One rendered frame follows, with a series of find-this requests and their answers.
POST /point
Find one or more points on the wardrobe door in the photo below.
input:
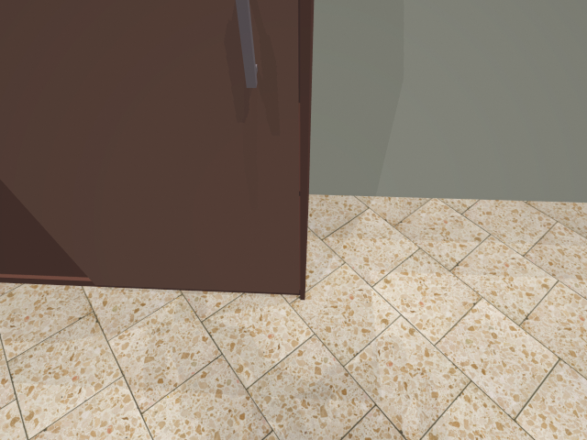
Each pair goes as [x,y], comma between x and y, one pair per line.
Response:
[128,131]
[25,246]

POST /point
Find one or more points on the handle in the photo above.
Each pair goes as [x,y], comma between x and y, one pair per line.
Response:
[247,46]

